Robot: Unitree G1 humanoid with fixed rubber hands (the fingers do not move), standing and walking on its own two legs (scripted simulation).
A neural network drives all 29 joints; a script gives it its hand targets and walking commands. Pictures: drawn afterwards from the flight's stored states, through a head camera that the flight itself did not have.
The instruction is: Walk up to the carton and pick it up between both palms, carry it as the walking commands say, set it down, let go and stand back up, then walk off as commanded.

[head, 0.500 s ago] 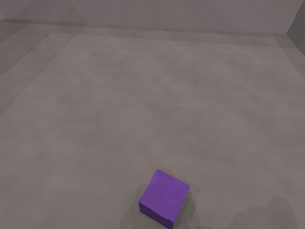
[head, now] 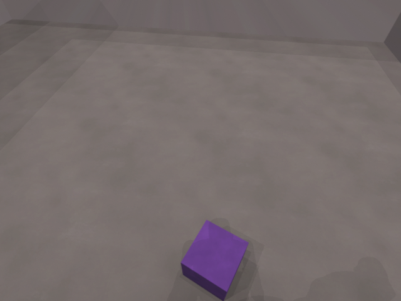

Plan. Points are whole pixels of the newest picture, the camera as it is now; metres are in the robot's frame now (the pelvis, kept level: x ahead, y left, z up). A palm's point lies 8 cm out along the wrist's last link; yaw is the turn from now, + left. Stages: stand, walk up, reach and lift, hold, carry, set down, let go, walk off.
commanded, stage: walk up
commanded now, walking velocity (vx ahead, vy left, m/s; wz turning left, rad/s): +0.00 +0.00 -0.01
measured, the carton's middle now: (214, 259) +0.42 -0.05 -0.69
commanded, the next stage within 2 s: none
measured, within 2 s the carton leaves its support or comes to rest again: neither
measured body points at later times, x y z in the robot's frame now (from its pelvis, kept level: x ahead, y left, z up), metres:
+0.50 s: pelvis +0.00 -0.01 +0.00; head +0.00 -0.01 +0.45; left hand -0.02 +0.20 -0.16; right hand -0.03 -0.21 -0.17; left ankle -0.02 +0.14 -0.74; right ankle -0.05 -0.10 -0.74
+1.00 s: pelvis -0.02 -0.01 -0.01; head +0.00 -0.01 +0.44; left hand -0.04 +0.21 -0.17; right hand -0.05 -0.23 -0.17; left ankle -0.02 +0.14 -0.74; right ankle -0.04 -0.10 -0.74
